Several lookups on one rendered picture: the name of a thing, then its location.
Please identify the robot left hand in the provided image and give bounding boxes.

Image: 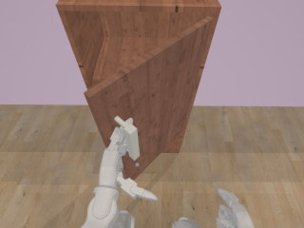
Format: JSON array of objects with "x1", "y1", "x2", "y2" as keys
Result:
[{"x1": 98, "y1": 118, "x2": 158, "y2": 201}]

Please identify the cupboard door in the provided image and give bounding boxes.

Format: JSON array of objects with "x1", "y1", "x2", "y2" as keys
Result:
[{"x1": 84, "y1": 16, "x2": 214, "y2": 181}]

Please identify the robot left forearm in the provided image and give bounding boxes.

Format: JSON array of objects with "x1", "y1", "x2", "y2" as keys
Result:
[{"x1": 81, "y1": 185, "x2": 120, "y2": 228}]

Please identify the handle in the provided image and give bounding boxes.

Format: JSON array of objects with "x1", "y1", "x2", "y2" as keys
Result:
[{"x1": 114, "y1": 116, "x2": 140, "y2": 160}]

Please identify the robot left thigh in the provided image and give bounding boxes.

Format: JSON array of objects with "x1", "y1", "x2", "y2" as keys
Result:
[{"x1": 111, "y1": 213, "x2": 135, "y2": 228}]

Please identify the robot right hand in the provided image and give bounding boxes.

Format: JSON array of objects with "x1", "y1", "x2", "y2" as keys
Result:
[{"x1": 216, "y1": 188, "x2": 255, "y2": 228}]

